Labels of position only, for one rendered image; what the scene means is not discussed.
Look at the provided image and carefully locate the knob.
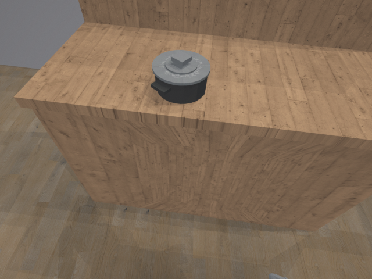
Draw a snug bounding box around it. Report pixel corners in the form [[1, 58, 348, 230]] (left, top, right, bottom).
[[171, 51, 192, 66]]

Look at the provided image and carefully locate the table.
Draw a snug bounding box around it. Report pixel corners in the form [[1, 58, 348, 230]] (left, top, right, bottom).
[[14, 0, 372, 231]]

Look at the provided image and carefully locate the pot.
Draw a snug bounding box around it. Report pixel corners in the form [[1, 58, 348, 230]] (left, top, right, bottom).
[[151, 76, 207, 104]]

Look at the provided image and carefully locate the lid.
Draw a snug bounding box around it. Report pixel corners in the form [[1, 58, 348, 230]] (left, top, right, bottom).
[[152, 50, 210, 85]]

